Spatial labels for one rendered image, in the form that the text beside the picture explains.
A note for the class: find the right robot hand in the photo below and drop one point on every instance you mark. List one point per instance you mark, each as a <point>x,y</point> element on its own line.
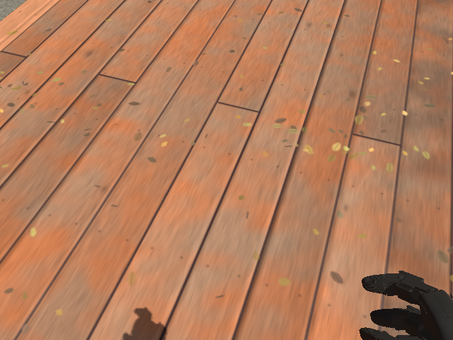
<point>434,320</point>

